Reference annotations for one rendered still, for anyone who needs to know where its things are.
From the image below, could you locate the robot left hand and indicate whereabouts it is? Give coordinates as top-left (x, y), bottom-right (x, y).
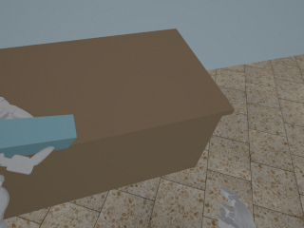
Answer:
top-left (0, 97), bottom-right (55, 175)

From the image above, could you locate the left robot forearm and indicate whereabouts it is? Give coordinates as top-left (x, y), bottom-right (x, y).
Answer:
top-left (0, 174), bottom-right (10, 228)

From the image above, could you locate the robot right hand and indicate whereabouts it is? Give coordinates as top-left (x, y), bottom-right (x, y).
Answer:
top-left (218, 187), bottom-right (256, 228)

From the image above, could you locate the table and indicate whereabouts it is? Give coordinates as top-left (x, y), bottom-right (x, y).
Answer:
top-left (0, 28), bottom-right (235, 219)

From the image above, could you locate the sponge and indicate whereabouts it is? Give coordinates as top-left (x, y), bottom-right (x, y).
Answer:
top-left (0, 114), bottom-right (77, 159)

